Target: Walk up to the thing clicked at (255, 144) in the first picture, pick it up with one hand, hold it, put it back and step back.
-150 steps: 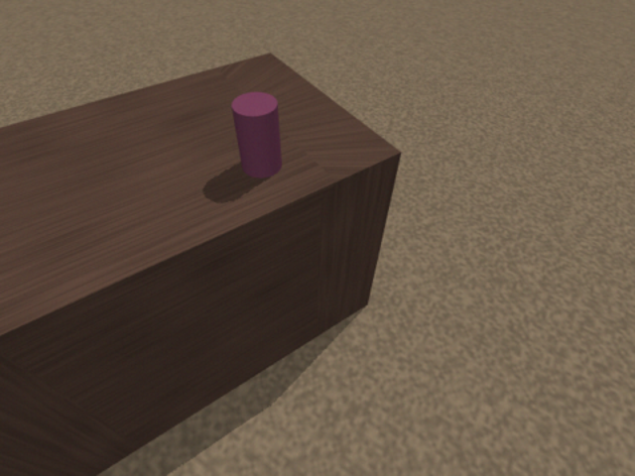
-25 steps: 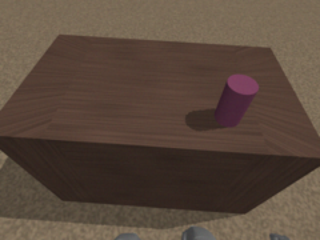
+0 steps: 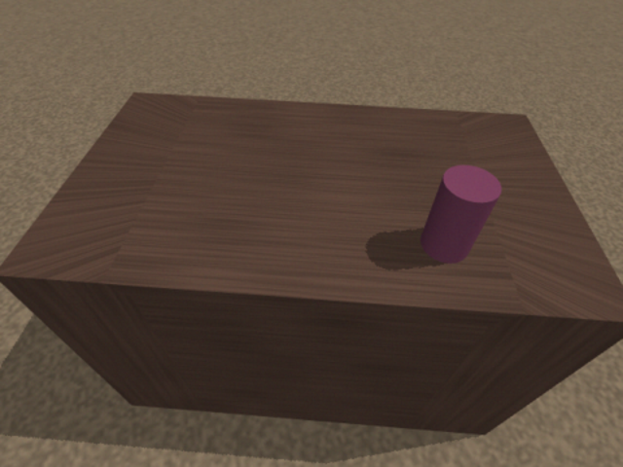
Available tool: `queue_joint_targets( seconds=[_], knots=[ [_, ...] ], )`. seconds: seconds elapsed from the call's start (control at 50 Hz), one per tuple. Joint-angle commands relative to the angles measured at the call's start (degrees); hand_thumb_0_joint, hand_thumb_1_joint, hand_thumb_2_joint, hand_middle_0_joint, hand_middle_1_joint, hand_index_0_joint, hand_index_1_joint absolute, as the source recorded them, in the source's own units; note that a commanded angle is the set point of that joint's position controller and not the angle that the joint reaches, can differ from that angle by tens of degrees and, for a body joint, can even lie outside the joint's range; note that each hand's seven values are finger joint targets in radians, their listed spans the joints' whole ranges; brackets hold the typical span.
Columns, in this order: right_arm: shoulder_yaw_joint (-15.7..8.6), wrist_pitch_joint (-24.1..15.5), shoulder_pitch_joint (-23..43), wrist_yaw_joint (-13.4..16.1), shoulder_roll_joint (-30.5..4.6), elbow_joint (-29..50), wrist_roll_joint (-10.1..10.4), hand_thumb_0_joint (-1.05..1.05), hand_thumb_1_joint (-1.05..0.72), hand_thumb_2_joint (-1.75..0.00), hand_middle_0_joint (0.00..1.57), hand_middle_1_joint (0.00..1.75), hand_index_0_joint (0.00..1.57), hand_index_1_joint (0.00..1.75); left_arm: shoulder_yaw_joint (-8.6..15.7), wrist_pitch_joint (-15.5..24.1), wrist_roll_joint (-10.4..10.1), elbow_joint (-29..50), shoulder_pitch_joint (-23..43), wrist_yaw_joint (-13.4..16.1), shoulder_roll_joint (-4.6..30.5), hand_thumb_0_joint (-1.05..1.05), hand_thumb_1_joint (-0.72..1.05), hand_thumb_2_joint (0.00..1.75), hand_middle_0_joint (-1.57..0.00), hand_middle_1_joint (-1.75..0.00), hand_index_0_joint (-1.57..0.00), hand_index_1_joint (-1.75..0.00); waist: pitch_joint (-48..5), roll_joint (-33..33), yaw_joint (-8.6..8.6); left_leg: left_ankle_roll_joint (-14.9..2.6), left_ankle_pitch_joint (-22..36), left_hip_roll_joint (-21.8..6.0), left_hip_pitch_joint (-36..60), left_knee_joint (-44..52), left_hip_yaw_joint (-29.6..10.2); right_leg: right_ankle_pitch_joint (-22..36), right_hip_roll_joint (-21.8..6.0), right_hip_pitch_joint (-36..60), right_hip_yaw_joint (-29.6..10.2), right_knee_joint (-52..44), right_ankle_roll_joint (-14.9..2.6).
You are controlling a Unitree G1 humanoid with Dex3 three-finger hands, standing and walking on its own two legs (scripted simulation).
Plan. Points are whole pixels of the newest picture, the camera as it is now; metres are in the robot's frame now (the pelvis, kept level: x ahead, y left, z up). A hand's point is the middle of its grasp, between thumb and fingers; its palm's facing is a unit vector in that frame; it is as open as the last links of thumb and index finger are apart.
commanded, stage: walk up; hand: right
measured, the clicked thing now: (457, 216) +0.50 -0.24 +0.01
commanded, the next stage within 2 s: stand in 1.22 s
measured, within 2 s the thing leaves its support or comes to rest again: neither
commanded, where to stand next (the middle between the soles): +0.07 +0.01 m, yaw -4 degrees
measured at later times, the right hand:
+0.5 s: hand out of the picture +0.12 -0.26 -0.14, palm faces +0.03 +0.94 -0.34, open 7.4 cm
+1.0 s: hand out of the picture +0.09 -0.27 -0.14, palm faces +0.05 +0.94 -0.33, open 7.4 cm
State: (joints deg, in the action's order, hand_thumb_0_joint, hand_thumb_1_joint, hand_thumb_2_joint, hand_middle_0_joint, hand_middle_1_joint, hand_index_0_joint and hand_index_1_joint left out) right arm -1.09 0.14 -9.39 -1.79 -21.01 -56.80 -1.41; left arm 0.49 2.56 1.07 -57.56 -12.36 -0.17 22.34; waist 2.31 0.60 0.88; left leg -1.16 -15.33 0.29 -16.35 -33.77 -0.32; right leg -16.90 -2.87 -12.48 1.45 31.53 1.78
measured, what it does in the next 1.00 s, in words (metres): stands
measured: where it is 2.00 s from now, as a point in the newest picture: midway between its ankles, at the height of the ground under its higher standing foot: outside the picture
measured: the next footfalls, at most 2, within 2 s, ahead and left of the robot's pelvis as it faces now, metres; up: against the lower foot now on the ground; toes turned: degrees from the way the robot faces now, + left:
none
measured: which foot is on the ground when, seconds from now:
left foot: down 0.00-1.00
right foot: down 0.00-1.00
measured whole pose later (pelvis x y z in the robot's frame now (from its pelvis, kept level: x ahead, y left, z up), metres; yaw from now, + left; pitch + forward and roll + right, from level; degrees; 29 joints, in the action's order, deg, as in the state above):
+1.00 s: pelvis +0.03 -0.01 +0.02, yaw -3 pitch -3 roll +0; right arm -2.1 0.5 -5.3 -0.8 -20.3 -65.2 -0.9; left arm 0.2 1.3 1.2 -64.7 -5.5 0.6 20.6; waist 3.3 0.3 -0.3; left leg -0.3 -11.6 -0.3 -6.8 -20.9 2.2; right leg -13.2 -2.4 -5.0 -0.8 20.7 2.1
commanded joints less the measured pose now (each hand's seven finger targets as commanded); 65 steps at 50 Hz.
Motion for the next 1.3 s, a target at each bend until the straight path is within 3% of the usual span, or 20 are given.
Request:
queue_joint_targets(
  seconds=[0.0,0.04,0.14,0.22,0.3,0.5,0.78,1.14,1.18,1.2,1.22,1.28],
  knots=[
    [-2.74,-1.88,4.33,0.86,-12.5,3.2,0.43,0.0,-0.9,-0.9,0.2,0.3,0.2,0.3,2.54,1.59,-0.74,2.77,3.43,1.03,12.79,0.0,0.9,0.9,-0.2,-0.3,-0.2,-0.3,-3.41,1.62,-0.42,-1.96,2.5,-6.25,2.16,10.57,-8.55,6.36,-3.94,0.91,-5.09,-7.0,-4.29],
    [-2.69,-2.02,4.68,1.01,-12.78,2.21,0.67,0.0,-0.9,-0.9,0.2,0.3,0.2,0.3,2.05,1.32,-1.1,2.06,3.72,1.1,11.99,0.0,0.9,0.9,-0.2,-0.3,-0.2,-0.3,-3.49,3.52,-0.04,-2.12,6.19,-7.38,3.12,12.23,-9.43,7.29,-2.98,1.86,-3.73,-6.38,-3.57],
    [-2.84,-1.73,6.76,1.21,-12.58,1.1,0.78,0.0,-0.9,-0.9,0.2,0.3,0.2,0.3,1.5,0.88,-1.06,-0.07,4.19,1.24,11.79,0.0,0.9,0.9,-0.2,-0.3,-0.2,-0.3,-3.95,3.61,0.33,-2.27,9.11,-8.5,5.11,14.49,-8.84,7.71,-2.53,3.86,-2.84,-8.05,-2.89],
    [-3.01,-1.51,6.86,1.33,-12.2,0.02,0.94,0.0,-0.9,-0.9,0.2,0.3,0.2,0.3,1.51,1.08,-0.83,-1.16,5.47,1.4,12.58,0.0,0.9,0.9,-0.2,-0.3,-0.2,-0.3,-5.88,0.99,-0.49,-1.22,14.3,-6.54,7.9,11.94,-5.29,15.46,-4.58,5.85,-4.54,-10.23,-3.16],
    [-3.26,-1.33,6.41,1.44,-11.98,-1.26,0.99,0.0,-0.9,-0.9,0.2,0.3,0.2,0.3,1.64,0.94,-0.82,-1.56,7.43,1.57,12.13,0.0,0.9,0.9,-0.2,-0.3,-0.2,-0.3,-7.64,-0.33,-1.03,-1.19,18.53,-6.78,10.38,11.83,-4.22,19.08,-5.04,7.07,-4.02,-10.15,-2.94],
    [-3.32,-0.7,9.03,1.29,-11.93,-2.83,0.84,0.0,-0.9,-0.9,0.2,0.3,0.2,0.3,1.57,0.5,-0.37,-3.34,9.17,1.6,11.75,0.0,0.9,0.9,-0.2,-0.3,-0.2,-0.3,-3.65,-1.15,-1.0,-0.76,12.87,-6.4,10.7,14.25,-3.52,15.28,-4.78,4.79,-4.7,-12.94,-2.57],
    [-3.02,-0.81,8.21,1.39,-11.59,-4.09,0.7,0.0,-0.9,-0.9,0.2,0.3,0.2,0.3,2.06,0.16,-0.07,-3.59,9.43,1.51,11.42,0.0,0.9,0.9,-0.2,-0.3,-0.2,-0.3,-5.38,-0.75,-0.82,-0.58,13.09,-6.74,12.1,15.52,-2.71,15.53,-4.69,6.48,-4.9,-13.42,-2.52],
    [-3.16,-0.61,7.03,1.5,-11.26,-3.92,0.65,0.0,-0.9,-0.9,0.2,0.3,0.2,0.3,2.16,-0.17,-0.01,-3.32,9.75,1.48,11.18,0.0,0.9,0.9,-0.2,-0.3,-0.2,-0.3,-3.51,-0.85,-1.19,-0.47,12.11,-6.64,11.66,15.93,-2.37,15.28,-4.07,5.43,-5.34,-13.52,-2.6],
    [-3.33,-0.6,7.48,1.46,-11.41,-3.72,0.66,0.0,-0.9,-0.9,0.2,0.3,0.2,0.3,2.17,-0.16,0.0,-3.58,8.94,1.53,11.11,0.0,0.9,0.9,-0.2,-0.3,-0.2,-0.3,-3.63,-0.79,-0.94,-0.62,12.32,-6.78,12.5,15.67,-2.39,15.35,-3.97,4.93,-5.36,-13.55,-2.63],
    [-2.46,-1.15,7.87,1.75,-10.64,-3.77,1.15,0.0,-0.9,-0.9,0.2,0.3,0.2,0.3,1.61,-0.51,-0.67,-3.34,9.86,1.36,10.1,0.0,0.9,0.9,-0.2,-0.3,-0.2,-0.3,-3.12,-2.85,-1.48,-0.46,19.21,-8.24,12.43,16.71,-3.86,18.73,-4.56,5.46,-5.25,-13.76,-2.22],
    [-2.45,-1.42,7.39,1.85,-11.11,-3.99,1.16,0.0,-0.9,-0.9,0.2,0.3,0.2,0.3,1.65,-0.66,-0.83,-3.15,9.67,1.27,9.82,0.0,0.9,0.9,-0.2,-0.3,-0.2,-0.3,-4.08,-2.1,-1.19,-0.33,21.46,-8.41,13.19,16.55,-3.59,19.6,-4.64,6.53,-5.12,-13.63,-2.07],
    [-2.35,-1.75,7.47,2.05,-11.37,-4.53,1.17,0.0,-0.9,-0.9,0.2,0.3,0.2,0.3,1.61,-0.84,-0.82,-3.28,8.99,1.09,9.83,0.0,0.9,0.9,-0.2,-0.3,-0.2,-0.3,-4.85,-0.87,-1.13,-0.02,21.76,-8.3,13.96,16.58,-3.19,19.32,-4.62,7.4,-5.11,-14.18,-1.95]
  ],
)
